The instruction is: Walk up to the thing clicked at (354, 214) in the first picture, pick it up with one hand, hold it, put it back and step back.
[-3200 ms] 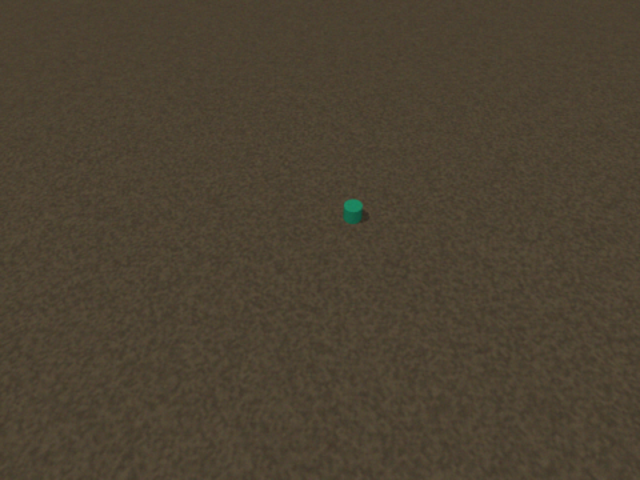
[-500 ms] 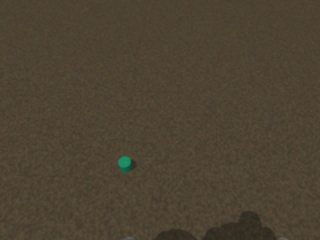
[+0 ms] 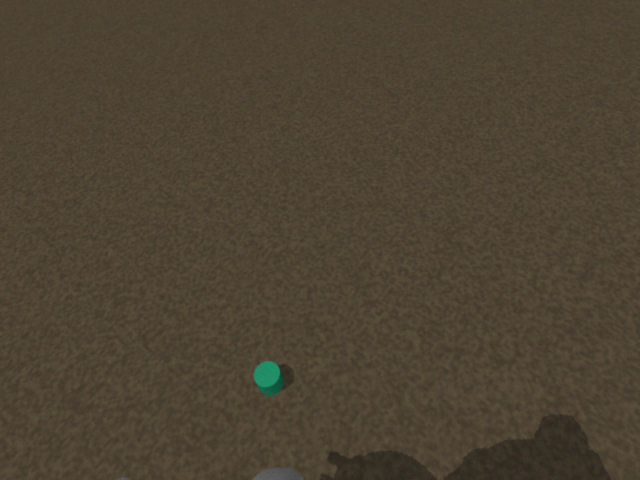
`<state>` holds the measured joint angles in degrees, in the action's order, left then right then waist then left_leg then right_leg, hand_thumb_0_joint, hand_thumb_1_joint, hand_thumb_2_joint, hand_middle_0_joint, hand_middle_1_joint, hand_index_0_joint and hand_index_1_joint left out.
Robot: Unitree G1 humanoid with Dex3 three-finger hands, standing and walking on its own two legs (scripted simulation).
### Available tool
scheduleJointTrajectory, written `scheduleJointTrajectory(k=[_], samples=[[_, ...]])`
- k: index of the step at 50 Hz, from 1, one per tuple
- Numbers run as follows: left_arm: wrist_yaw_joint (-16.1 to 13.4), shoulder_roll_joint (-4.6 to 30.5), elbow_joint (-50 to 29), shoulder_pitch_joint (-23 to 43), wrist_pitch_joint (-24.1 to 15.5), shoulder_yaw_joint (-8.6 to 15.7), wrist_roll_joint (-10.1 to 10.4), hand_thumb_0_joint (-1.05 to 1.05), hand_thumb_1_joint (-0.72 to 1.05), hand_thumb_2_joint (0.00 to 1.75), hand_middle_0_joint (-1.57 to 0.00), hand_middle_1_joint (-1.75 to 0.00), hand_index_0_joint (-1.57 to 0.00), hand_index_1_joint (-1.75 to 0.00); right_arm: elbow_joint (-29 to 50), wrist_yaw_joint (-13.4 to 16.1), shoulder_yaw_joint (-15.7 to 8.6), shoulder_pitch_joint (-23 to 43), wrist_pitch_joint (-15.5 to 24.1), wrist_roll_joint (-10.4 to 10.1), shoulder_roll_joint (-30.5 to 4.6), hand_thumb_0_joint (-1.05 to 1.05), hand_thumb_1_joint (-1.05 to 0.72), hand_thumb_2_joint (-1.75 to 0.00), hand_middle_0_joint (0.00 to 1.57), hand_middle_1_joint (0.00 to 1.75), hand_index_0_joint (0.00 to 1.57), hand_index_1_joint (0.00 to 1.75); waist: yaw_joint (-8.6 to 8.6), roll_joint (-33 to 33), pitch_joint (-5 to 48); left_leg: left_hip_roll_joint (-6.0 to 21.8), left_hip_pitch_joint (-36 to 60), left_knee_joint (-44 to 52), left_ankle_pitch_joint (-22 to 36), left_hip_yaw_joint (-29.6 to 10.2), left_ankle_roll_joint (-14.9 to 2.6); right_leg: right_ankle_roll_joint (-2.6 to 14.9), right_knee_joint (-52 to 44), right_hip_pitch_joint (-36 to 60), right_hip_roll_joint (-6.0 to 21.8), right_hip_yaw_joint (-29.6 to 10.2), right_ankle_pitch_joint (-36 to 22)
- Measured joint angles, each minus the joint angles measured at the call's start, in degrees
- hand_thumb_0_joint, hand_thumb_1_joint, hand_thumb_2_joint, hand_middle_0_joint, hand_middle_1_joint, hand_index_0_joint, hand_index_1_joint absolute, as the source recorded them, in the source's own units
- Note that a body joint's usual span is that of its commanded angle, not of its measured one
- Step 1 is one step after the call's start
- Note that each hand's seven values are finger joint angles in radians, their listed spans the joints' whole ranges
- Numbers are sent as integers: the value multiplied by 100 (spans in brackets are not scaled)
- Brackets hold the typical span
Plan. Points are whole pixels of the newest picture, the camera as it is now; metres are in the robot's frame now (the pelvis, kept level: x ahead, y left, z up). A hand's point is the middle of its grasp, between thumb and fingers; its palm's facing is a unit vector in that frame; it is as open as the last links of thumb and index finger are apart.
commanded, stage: walk up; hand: left
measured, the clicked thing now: (269, 378) +0.52 +0.25 -0.73
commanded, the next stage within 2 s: stand in 1.86 s
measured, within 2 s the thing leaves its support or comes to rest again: neither
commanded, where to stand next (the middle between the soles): +0.14 +0.02 m, yaw +0 degrees
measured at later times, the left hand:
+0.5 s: hand out of the picture +0.15 +0.30 -0.16, palm faces -0.06 -0.92 -0.39, open 7.3 cm
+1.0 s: hand (169, 410) +0.25 +0.27 -0.13, palm faces -0.02 -0.94 -0.34, open 7.3 cm
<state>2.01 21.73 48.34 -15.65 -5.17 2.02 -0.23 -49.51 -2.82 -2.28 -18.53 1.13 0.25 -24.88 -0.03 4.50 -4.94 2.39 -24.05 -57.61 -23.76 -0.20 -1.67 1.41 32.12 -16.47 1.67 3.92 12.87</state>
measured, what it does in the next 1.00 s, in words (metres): walks ahead: left foot, then right foot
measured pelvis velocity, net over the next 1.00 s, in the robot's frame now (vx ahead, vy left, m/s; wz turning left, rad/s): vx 0.13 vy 0.02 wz -0.01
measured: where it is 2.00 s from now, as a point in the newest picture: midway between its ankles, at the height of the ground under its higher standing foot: outside the picture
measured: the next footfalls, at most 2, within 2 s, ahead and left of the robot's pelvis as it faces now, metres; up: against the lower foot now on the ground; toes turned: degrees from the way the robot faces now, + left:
left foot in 0.20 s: +0.18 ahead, +0.16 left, +0.00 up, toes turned +0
right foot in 0.48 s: +0.16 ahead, -0.11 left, +0.00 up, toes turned -3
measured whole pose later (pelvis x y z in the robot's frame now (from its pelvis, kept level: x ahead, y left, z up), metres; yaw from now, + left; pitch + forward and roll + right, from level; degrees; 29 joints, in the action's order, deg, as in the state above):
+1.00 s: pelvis +0.13 +0.02 +0.01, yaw +0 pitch -2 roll +0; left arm 0.3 20.1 64.0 -1.7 -0.6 0.1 0.3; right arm -65.5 -0.5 0.7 -4.7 0.9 -0.1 -20.6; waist 0.7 0.3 -3.0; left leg 2.1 -10.1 -23.4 -11.1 0.9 1.4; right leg -0.8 23.4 -8.1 1.8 2.4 13.2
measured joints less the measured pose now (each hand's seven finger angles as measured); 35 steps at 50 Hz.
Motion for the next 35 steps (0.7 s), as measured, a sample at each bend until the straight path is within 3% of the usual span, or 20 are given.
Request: scheduleJointTrajectory(k=[6,10,11,15,17,21,25,28,31,35], samples=[[-46,108,2,-196,99,-25,-57,1,90,90,-20,-30,-21,-30,-17,-34,-44,215,18,61,57,0,-90,-90,20,30,20,30,-120,-120,7,252,-319,1241,663,94,171,-87,-123,301,53,-19,202],[-105,185,124,-181,265,-73,-30,1,90,90,-20,-30,-21,-30,-133,56,-60,368,78,44,62,0,-90,-90,20,30,20,30,-152,-249,8,162,119,2264,1410,183,156,-235,488,174,133,-76,688],[-128,211,185,-121,321,-77,-13,1,90,90,-20,-30,-21,-30,-194,101,-72,429,105,54,108,0,-90,-90,20,30,20,30,-129,-362,-14,72,148,2245,1373,214,174,-239,730,105,226,-103,852],[-186,234,358,67,477,-81,-2,1,91,90,-20,-30,-21,-30,-171,98,13,560,158,48,306,0,-90,-90,20,30,20,30,-84,-625,-71,27,166,2025,1108,303,103,2,2028,-379,19,-393,1677],[-179,235,432,93,474,-83,0,1,91,90,-20,-30,-21,-30,-125,112,51,569,158,61,355,0,-90,-90,20,30,20,30,-36,-678,-55,47,272,2150,1117,326,91,37,2232,-552,-12,-362,1652],[-130,177,546,90,413,-54,-25,1,91,90,-20,-30,-21,-30,-109,131,81,582,107,94,283,0,-90,-90,21,30,21,30,58,-618,-10,90,381,2241,1079,337,113,8,1478,-524,46,-259,1394],[-187,103,711,125,351,-5,-95,1,91,90,-20,-30,-21,-30,-242,168,110,635,-31,17,162,0,-90,-90,21,30,21,30,51,-425,25,200,301,1835,794,273,233,-76,477,-161,-51,-195,347],[-185,41,848,193,374,-50,-119,1,91,90,-20,-30,-21,-30,-474,211,133,730,-126,-36,205,0,-90,-90,20,30,20,30,-4,-380,86,60,357,1749,293,151,159,-133,573,-144,-25,-227,463],[-171,-30,979,352,435,-123,-75,1,91,90,-20,-30,-21,-30,-677,199,158,792,-80,-57,236,0,-90,-90,20,30,20,30,9,-332,103,-16,557,2140,895,147,212,-193,507,-55,35,-241,505],[-149,-90,1107,606,423,-165,-21,1,91,90,-20,-30,-21,-30,-984,166,266,871,-41,-51,340,0,-90,-90,20,30,20,30,13,-303,144,-14,747,2427,905,128,282,-211,163,165,29,-208,410]])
